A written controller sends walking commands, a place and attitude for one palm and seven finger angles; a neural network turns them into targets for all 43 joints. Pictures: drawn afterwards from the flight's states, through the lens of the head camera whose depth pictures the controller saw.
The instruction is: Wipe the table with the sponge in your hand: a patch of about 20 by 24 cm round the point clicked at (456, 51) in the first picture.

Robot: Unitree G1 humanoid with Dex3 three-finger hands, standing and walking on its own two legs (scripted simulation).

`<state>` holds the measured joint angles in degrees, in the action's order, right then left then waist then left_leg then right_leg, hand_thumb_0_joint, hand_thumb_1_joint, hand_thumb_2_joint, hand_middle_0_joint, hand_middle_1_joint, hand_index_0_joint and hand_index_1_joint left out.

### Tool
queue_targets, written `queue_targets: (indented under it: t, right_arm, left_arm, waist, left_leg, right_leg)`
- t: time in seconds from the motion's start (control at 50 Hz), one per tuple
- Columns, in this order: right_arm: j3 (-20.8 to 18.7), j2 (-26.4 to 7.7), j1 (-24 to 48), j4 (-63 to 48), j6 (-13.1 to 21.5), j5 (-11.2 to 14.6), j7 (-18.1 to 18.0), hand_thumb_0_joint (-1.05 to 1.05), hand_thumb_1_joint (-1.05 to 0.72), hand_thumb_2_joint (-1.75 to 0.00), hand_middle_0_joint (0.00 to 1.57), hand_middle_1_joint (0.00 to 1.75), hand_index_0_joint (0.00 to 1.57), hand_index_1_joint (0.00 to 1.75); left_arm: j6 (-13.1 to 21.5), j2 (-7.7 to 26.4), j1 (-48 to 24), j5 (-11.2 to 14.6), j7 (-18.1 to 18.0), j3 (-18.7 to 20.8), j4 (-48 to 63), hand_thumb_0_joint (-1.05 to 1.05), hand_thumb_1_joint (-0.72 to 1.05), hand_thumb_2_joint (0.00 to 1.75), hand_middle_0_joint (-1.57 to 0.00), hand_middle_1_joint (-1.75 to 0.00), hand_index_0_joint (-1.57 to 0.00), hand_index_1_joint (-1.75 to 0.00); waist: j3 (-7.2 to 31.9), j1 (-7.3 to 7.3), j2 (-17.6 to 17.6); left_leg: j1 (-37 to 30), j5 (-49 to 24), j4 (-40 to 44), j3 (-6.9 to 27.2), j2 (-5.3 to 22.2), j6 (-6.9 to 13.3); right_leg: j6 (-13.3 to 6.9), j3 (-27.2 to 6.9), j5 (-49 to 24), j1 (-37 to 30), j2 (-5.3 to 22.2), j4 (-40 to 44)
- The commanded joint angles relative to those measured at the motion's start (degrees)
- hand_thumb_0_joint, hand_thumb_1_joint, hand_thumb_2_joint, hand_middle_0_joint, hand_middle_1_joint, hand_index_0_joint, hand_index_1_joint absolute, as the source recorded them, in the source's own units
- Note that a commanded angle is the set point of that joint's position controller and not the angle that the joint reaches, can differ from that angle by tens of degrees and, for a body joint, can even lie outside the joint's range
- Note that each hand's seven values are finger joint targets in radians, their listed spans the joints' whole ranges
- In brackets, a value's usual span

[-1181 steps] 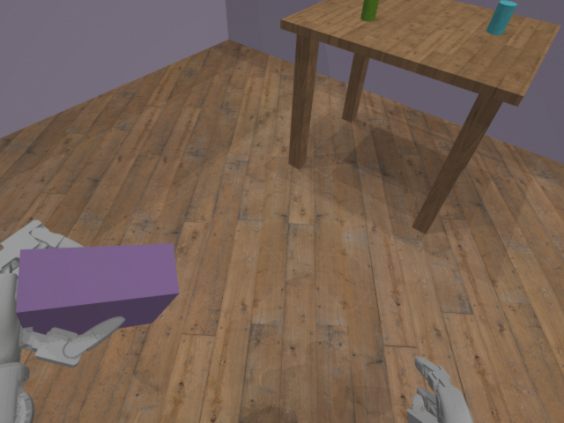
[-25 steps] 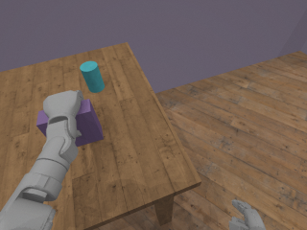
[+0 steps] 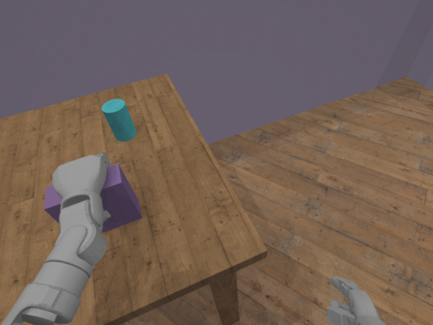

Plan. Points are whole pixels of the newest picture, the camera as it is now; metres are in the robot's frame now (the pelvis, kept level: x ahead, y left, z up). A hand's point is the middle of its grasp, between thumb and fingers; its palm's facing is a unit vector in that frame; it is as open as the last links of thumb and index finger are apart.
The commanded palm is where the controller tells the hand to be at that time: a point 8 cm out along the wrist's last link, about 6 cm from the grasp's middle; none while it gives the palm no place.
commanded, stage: wipe back along the middle lane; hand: left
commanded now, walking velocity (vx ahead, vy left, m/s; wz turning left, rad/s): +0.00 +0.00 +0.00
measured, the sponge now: (102, 209) +0.33 +0.28 +0.02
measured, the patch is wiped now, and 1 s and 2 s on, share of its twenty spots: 0.65 0.85 0.95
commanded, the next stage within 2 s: slide across to the third lane in 1.14 s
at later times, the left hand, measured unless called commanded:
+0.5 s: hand (98, 206) +0.30 +0.26 +0.07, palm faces +0.05 -0.07 -1.00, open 9.9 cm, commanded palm +0.26 +0.24 +0.10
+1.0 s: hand (102, 223) +0.27 +0.24 +0.07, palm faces +0.09 -0.12 -0.99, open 9.9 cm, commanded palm +0.21 +0.22 +0.11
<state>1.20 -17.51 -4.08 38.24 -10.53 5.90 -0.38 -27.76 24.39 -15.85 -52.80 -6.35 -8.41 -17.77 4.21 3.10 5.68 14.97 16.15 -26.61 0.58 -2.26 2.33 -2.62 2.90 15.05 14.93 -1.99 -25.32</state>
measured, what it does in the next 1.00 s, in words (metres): stands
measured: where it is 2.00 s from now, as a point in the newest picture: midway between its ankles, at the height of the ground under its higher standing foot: outside the picture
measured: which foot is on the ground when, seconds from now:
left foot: down 0.00-1.00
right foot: down 0.00-1.00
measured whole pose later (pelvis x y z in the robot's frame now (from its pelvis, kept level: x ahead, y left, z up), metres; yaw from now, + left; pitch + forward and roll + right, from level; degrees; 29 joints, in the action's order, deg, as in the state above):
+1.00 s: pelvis +0.01 +0.01 +0.00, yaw -1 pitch +2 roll +0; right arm 2.3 -15.5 1.1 35.2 -10.3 5.7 3.2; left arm -34.5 19.7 5.6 -55.0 -7.7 -13.7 10.3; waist 4.4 5.6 6.7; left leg 12.3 18.5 -28.4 -1.0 -2.7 3.0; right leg -1.9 1.3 17.5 13.2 -1.6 -28.3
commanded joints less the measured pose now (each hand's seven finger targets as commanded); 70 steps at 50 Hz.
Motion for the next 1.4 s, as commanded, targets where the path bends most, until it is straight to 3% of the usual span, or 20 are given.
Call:
queue_targets:
  t: [0.0,0.1,0.16,0.34,0.48,0.62,0.66,0.68,0.72,0.76,0.82,0.92,0.96,1.02,1.06,1.1,1.22,1.32,1.36,1.38]
  right_arm:
    - [-1.8,-6.0,9.3,-8.8,2.5,0.1,-1.0,0.0,-0.9,-0.9,0.2,0.3,0.2,0.3]
    - [-1.6,-5.6,9.9,-9.4,2.7,0.1,-1.0,0.0,-0.9,-0.9,0.2,0.3,0.2,0.3]
    - [-1.6,-5.2,10.2,-10.3,3.0,0.1,-0.7,0.0,-0.9,-0.9,0.2,0.3,0.2,0.3]
    - [-1.8,-5.1,11.5,-10.9,3.7,-0.2,0.4,0.0,-0.9,-0.9,0.2,0.3,0.2,0.3]
    - [-1.9,-4.5,13.7,-11.7,3.7,-0.1,1.0,0.0,-0.9,-0.9,0.2,0.3,0.2,0.3]
    - [-1.4,-4.1,15.2,-11.8,3.7,0.0,1.1,0.0,-0.9,-0.9,0.2,0.3,0.2,0.3]
    - [-1.3,-4.4,16.0,-11.6,3.6,-0.1,1.3,0.0,-0.9,-0.9,0.2,0.3,0.2,0.3]
    - [-1.1,-3.7,15.8,-12.1,3.6,0.0,1.4,0.0,-0.9,-0.9,0.2,0.3,0.2,0.3]
    - [-1.2,-3.6,15.9,-12.6,3.8,0.0,2.1,0.0,-0.9,-0.9,0.2,0.3,0.2,0.3]
    - [-1.2,-3.7,16.8,-12.6,3.7,-0.1,2.3,0.0,-0.9,-0.9,0.2,0.3,0.2,0.3]
    - [-0.9,-3.4,16.4,-12.5,3.4,0.0,2.4,0.0,-0.9,-0.9,0.2,0.3,0.2,0.3]
    - [-1.0,-2.9,17.3,-13.2,3.3,-0.1,3.4,0.0,-0.9,-0.9,0.2,0.3,0.2,0.3]
    - [-1.3,-3.2,18.1,-13.1,3.2,-0.2,3.5,0.0,-0.9,-0.9,0.2,0.3,0.2,0.3]
    - [-1.1,-2.8,17.6,-13.3,2.9,-0.1,3.7,0.0,-0.9,-0.9,0.2,0.3,0.2,0.3]
    - [-1.3,-3.1,18.4,-13.0,2.8,-0.2,3.7,0.0,-0.9,-0.9,0.2,0.3,0.2,0.3]
    - [-1.3,-2.5,17.9,-13.7,2.6,-0.1,4.1,0.0,-0.9,-0.9,0.2,0.3,0.2,0.3]
    - [-1.3,-3.0,17.6,-12.6,2.0,-0.3,2.8,0.0,-0.9,-0.9,0.2,0.3,0.2,0.3]
    - [-1.3,-2.9,18.4,-12.5,2.5,-0.3,2.0,0.0,-0.9,-0.9,0.2,0.3,0.2,0.3]
    - [-1.3,-3.1,19.7,-12.1,2.7,-0.4,1.9,0.0,-0.9,-0.9,0.2,0.3,0.2,0.3]
    - [-1.3,-2.6,19.3,-12.6,3.0,-0.4,2.0,0.0,-0.9,-0.9,0.2,0.3,0.2,0.3]
  left_arm:
    - [-0.5,5.7,-8.3,1.8,1.9,1.3,1.9,0.0,0.1,1.3,-1.2,-1.6,-1.2,-1.6]
    - [-0.5,4.3,-7.7,1.5,2.3,0.0,2.4,0.0,0.1,1.3,-1.2,-1.6,-1.2,-1.6]
    - [0.0,4.2,-4.0,2.1,2.5,1.0,4.6,0.0,0.1,1.3,-1.2,-1.6,-1.2,-1.6]
    - [-0.8,1.4,6.5,3.0,1.5,0.4,12.5,0.0,0.1,1.3,-1.2,-1.6,-1.2,-1.6]
    - [-4.2,-2.2,10.4,3.1,0.9,-2.6,18.8,0.0,0.1,1.3,-1.2,-1.6,-1.2,-1.6]
    - [-6.6,-2.9,11.2,2.3,1.2,-4.3,21.4,0.0,0.1,1.3,-1.2,-1.6,-1.2,-1.6]
    - [-7.1,-1.0,13.6,1.9,1.2,-2.6,21.6,0.0,0.1,1.3,-1.2,-1.6,-1.2,-1.6]
    - [-7.2,-4.3,13.3,2.1,1.6,-5.6,22.6,0.0,0.1,1.3,-1.2,-1.6,-1.2,-1.6]
    - [-7.0,-5.2,15.9,2.2,1.8,-6.5,24.7,0.0,0.1,1.3,-1.2,-1.6,-1.2,-1.6]
    - [-7.2,-2.8,19.0,2.3,1.7,-4.2,25.4,0.0,0.1,1.3,-1.2,-1.6,-1.2,-1.6]
    - [-7.3,-3.6,18.2,2.1,1.7,-5.3,26.7,0.0,0.1,1.3,-1.2,-1.6,-1.2,-1.6]
    - [-7.2,-5.7,23.5,2.2,1.4,-7.4,30.8,0.0,0.1,1.3,-1.2,-1.6,-1.2,-1.6]
    - [-7.2,-3.1,25.8,2.4,0.9,-4.3,32.1,0.0,0.1,1.3,-1.2,-1.6,-1.2,-1.6]
    - [-6.9,-4.8,26.8,2.8,0.5,-6.2,33.9,0.0,0.1,1.3,-1.2,-1.6,-1.2,-1.6]
    - [-6.9,-3.2,28.9,2.5,0.1,-4.3,34.6,0.0,0.1,1.3,-1.2,-1.6,-1.2,-1.6]
    - [-6.5,-6.1,31.2,3.0,0.1,-7.5,36.6,0.0,0.1,1.3,-1.2,-1.6,-1.2,-1.6]
    - [-6.6,-4.0,24.6,2.1,-0.8,-5.7,34.4,0.0,0.1,1.3,-1.2,-1.6,-1.2,-1.6]
    - [-7.4,-4.9,16.6,1.4,-0.8,-7.7,34.3,0.0,0.1,1.3,-1.2,-1.6,-1.2,-1.6]
    - [-8.0,-3.2,14.3,0.8,-0.7,-6.5,34.4,0.0,0.1,1.3,-1.2,-1.6,-1.2,-1.6]
    - [-8.0,-5.8,13.0,1.0,-0.3,-9.3,35.2,0.0,0.1,1.3,-1.2,-1.6,-1.2,-1.6]
  waist:
    - [7.8,-0.73,-9.5]
    - [8.2,-0.5,-8.7]
    - [10.6,0.27,-9.4]
    - [9.5,0.98,-10.0]
    - [7.8,1.22,-10.5]
    - [8.5,1.25,-11.3]
    - [8.2,1.96,-10.3]
    - [8.1,1.32,-9.8]
    - [8.9,1.71,-9.1]
    - [8.7,2.47,-9.0]
    - [7.8,1.69,-10.9]
    - [7.1,2.26,-9.6]
    - [7.7,3.06,-9.5]
    - [6.8,2.51,-10.3]
    - [6.4,3.11,-9.6]
    - [5.9,2.76,-9.7]
    - [3.0,2.06,-10.8]
    - [5.0,1.65,-8.5]
    - [6.0,1.94,-7.6]
    - [7.1,1.61,-8.0]
  left_leg:
    - [0.0,-12.5,2.4,1.8,0.4,0.6]
    - [-0.3,-12.1,2.3,2.0,0.3,0.6]
    - [-0.4,-14.0,2.0,1.9,0.3,0.6]
    - [-1.0,-18.2,0.8,1.8,0.5,0.2]
    - [-2.1,-18.4,1.2,2.0,1.0,0.0]
    - [-2.8,-19.0,0.8,2.0,0.9,0.1]
    - [-2.9,-19.1,1.0,2.5,1.1,-0.2]
    - [-3.2,-19.7,0.8,2.3,1.1,-0.2]
    - [-3.7,-21.7,0.2,2.5,1.2,-0.2]
    - [-3.3,-21.7,0.2,2.7,1.3,-0.3]
    - [-2.8,-21.3,0.3,2.6,1.5,-0.4]
    - [-3.2,-22.3,0.1,2.8,1.8,-0.4]
    - [-3.0,-21.5,0.2,2.9,1.7,-0.4]
    - [-2.8,-21.1,0.2,2.6,1.8,-0.3]
    - [-2.7,-20.2,0.3,2.8,1.8,-0.4]
    - [-2.9,-20.4,0.4,2.8,2.1,-0.3]
    - [-1.5,-13.6,1.7,2.8,2.1,0.0]
    - [-2.9,-11.7,2.0,2.9,1.8,0.5]
    - [-3.5,-11.3,2.3,3.2,1.6,0.5]
    - [-3.6,-11.9,1.9,2.8,1.4,0.8]
  right_leg:
    - [-0.8,-3.6,-15.4,-7.3,1.5,2.4]
    - [-0.9,-3.7,-14.6,-7.2,1.5,2.2]
    - [-0.8,-4.1,-17.8,-9.7,1.6,1.5]
    - [-0.9,-4.4,-25.0,-10.3,1.5,0.1]
    - [-0.7,-3.7,-23.4,-9.1,1.4,-0.3]
    - [-0.8,-4.0,-24.3,-9.6,1.3,-1.0]
    - [-1.2,-4.9,-23.5,-9.2,0.9,-1.1]
    - [-1.0,-3.7,-23.5,-9.1,1.2,-1.5]
    - [-1.1,-3.4,-25.4,-9.5,1.2,-2.0]
    - [-1.3,-4.3,-25.9,-9.8,0.8,-2.0]
    - [-1.1,-4.0,-25.5,-9.4,0.9,-2.2]
    - [-1.2,-3.6,-25.2,-9.2,0.9,-2.6]
    - [-1.4,-5.1,-25.3,-9.8,0.5,-2.5]
    - [-1.1,-4.4,-25.3,-9.8,0.8,-2.5]
    - [-1.5,-5.7,-24.2,-9.3,0.4,-2.3]
    - [-1.2,-4.4,-23.2,-9.0,0.6,-2.6]
    - [-1.3,-5.1,-14.6,-6.5,0.3,-1.0]
    - [-1.3,-5.2,-11.4,-6.5,0.5,-0.3]
    - [-1.7,-6.4,-10.7,-6.9,0.1,-0.1]
    - [-1.4,-5.3,-11.3,-7.8,0.6,-0.5]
